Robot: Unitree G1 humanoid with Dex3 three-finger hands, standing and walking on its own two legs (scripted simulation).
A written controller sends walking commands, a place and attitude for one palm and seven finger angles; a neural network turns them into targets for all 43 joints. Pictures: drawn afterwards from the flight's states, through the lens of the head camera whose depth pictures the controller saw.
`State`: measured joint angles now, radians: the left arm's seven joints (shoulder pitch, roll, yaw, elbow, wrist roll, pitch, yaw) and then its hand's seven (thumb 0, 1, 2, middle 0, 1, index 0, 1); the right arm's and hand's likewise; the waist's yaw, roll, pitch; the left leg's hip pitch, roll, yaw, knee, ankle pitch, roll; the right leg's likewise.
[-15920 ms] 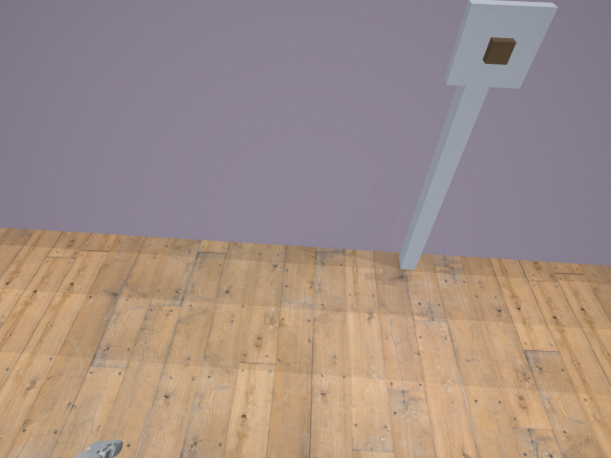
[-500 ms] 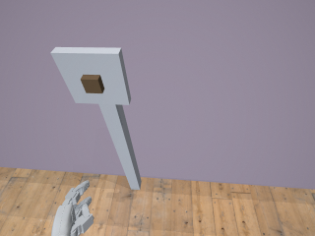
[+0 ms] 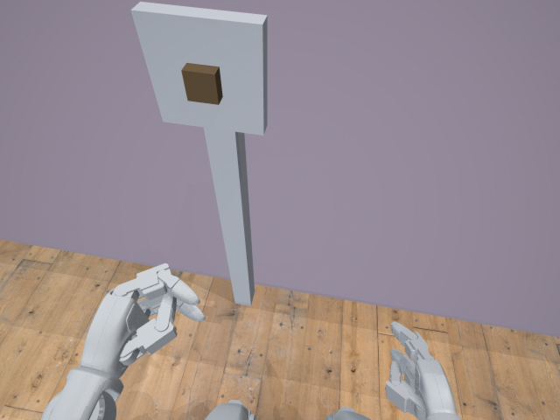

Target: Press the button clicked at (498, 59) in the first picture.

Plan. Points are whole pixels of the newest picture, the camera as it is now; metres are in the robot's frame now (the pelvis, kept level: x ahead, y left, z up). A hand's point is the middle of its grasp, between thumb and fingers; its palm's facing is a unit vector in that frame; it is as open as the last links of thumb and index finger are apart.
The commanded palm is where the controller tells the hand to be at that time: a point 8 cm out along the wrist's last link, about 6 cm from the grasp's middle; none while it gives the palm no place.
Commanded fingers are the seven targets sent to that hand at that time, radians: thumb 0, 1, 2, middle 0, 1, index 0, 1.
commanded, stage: raise the hand and make a fist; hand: left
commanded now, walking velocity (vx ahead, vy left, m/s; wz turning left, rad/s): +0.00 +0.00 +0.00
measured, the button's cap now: (203, 83) +0.54 +0.17 +0.19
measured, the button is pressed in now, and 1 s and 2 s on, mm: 0 0 0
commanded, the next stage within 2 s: aim a knuckle at the button in 1.32 s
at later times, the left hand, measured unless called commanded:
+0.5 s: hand (134, 276) +0.25 +0.19 +0.13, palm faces -0.04 -1.00 -0.07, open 3.1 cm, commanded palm +0.21 +0.25 +0.14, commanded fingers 0.00 0.90 0.90 -1.30 -1.50 -1.30 -1.50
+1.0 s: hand (101, 218) +0.28 +0.22 +0.19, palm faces -0.02 -1.00 -0.07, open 3.1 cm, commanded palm +0.24 +0.26 +0.19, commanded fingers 0.00 0.90 0.90 -1.30 -1.50 -1.30 -1.50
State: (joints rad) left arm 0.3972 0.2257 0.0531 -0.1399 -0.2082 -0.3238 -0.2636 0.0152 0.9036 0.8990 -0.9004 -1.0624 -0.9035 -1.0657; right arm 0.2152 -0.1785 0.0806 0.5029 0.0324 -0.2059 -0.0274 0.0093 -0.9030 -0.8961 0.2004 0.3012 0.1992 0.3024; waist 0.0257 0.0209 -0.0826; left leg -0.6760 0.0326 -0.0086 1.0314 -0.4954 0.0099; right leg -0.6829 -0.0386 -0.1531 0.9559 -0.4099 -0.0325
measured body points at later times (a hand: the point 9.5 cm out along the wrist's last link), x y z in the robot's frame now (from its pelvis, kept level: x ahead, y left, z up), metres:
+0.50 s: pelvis +0.03 +0.01 +0.03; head +0.03 +0.02 +0.48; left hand +0.24 +0.25 +0.13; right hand +0.21 -0.23 -0.01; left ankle +0.02 +0.11 -0.68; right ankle +0.04 -0.11 -0.68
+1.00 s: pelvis +0.04 +0.00 +0.05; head +0.02 -0.01 +0.50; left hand +0.27 +0.27 +0.20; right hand +0.22 -0.22 -0.01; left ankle +0.02 +0.11 -0.68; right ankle +0.04 -0.11 -0.68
